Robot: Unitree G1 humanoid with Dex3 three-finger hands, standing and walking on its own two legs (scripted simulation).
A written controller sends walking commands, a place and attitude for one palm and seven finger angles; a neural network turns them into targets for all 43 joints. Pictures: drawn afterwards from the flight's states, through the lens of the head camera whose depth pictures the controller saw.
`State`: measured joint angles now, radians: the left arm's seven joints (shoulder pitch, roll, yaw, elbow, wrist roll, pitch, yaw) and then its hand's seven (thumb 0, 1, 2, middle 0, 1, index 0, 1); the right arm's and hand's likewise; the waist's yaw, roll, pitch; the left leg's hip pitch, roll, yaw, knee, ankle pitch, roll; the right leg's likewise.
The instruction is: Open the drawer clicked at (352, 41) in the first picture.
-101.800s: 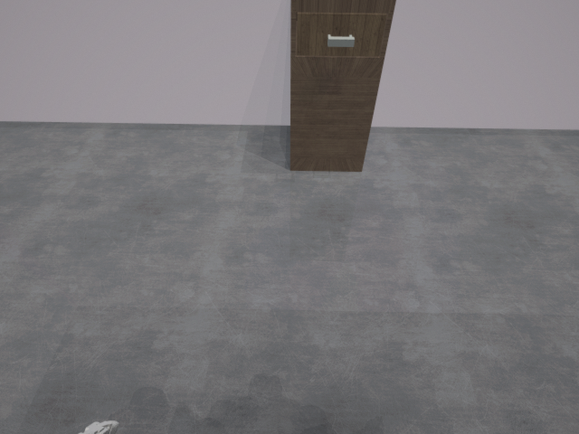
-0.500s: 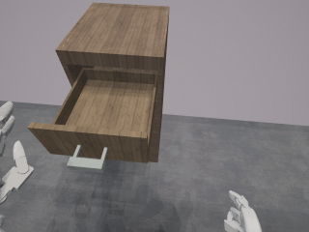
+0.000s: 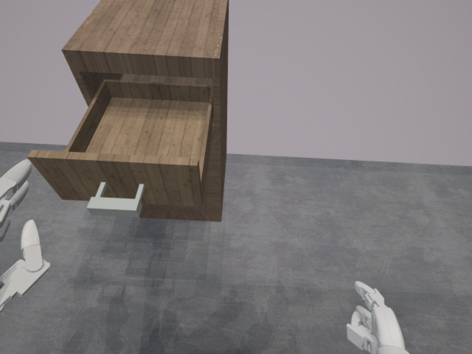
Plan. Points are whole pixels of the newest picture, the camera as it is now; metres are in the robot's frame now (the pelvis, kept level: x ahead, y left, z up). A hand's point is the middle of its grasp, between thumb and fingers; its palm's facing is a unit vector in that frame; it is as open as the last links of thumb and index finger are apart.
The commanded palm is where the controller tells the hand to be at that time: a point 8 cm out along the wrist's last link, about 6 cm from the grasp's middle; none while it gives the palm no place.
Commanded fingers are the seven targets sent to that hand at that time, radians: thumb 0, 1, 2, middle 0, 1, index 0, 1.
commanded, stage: stop stepping back and stand still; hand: left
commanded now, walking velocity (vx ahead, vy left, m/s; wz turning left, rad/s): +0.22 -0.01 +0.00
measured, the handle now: (118, 197) +0.43 +0.26 -0.06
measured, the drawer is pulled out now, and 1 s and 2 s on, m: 0.30 0.30 0.30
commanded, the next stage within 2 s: let the arm hang, fingers relaxed in 0.80 s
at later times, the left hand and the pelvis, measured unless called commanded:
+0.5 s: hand out of the picture +0.09 +0.21 +0.16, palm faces +0.35 -0.80 -0.48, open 7.5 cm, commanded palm +0.03 +0.26 +0.18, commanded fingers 0.00 0.90 0.90 -0.20 -0.30 -0.20 -0.30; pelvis -0.10 -0.02 +0.00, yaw +0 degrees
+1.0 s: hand out of the picture +0.10 +0.21 +0.04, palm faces +0.21 -0.85 -0.48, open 7.4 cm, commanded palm none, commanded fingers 0.00 0.90 0.90 -0.20 -0.30 -0.20 -0.30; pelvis -0.11 -0.03 -0.01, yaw +3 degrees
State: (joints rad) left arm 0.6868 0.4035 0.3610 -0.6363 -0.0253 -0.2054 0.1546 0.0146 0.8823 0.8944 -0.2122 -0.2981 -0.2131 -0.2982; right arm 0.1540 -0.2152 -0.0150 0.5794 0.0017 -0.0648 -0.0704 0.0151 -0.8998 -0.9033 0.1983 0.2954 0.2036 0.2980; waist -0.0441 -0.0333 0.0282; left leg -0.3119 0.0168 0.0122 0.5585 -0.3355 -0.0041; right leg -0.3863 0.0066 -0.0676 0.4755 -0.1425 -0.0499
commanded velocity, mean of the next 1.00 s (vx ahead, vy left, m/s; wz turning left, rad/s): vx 0.13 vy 0.04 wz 0.00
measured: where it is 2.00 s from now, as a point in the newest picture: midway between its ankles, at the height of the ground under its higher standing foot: outside the picture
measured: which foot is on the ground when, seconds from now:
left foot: up 0.00-0.00, down 0.02-0.20, up 0.22-0.34, down 0.36-0.60, up 0.62-0.86, down 0.88-1.00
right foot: down 0.00-0.38, up 0.40-0.56, down 0.58-1.00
